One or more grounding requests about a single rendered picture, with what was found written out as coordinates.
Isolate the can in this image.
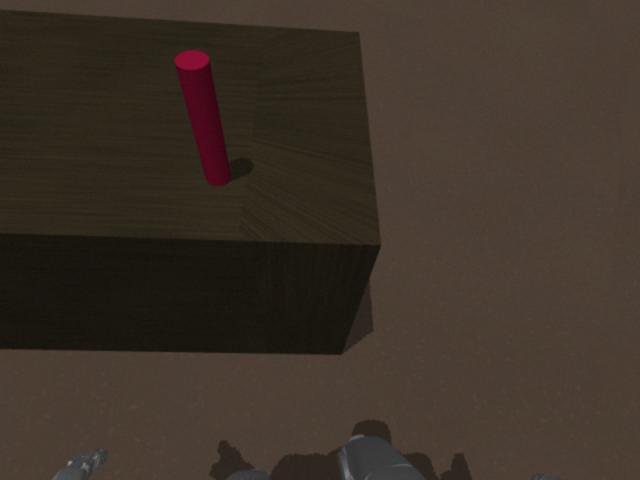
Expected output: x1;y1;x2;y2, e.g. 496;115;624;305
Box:
175;50;231;186

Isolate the left robot hand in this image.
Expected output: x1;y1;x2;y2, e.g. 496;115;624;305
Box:
52;449;108;480

